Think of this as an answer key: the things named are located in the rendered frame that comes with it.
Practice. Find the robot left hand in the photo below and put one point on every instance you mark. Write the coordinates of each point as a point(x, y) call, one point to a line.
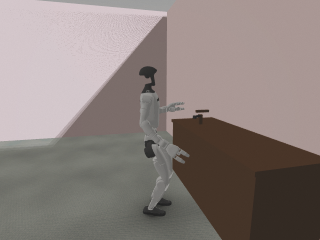
point(172, 108)

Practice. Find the robot right forearm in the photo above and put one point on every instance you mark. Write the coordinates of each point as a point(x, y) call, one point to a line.
point(153, 135)

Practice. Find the counter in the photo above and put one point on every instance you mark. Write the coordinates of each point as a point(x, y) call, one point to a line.
point(249, 186)

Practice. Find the robot right thigh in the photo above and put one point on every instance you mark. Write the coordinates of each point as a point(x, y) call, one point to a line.
point(160, 162)

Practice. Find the right robot upper arm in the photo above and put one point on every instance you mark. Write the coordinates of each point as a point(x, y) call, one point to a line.
point(146, 102)

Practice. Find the robot left forearm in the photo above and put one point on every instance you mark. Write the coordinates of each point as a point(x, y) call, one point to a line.
point(163, 109)

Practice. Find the robot right foot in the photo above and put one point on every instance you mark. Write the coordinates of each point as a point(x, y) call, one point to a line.
point(155, 212)

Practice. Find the robot right hand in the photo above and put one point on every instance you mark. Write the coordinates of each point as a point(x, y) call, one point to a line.
point(174, 150)

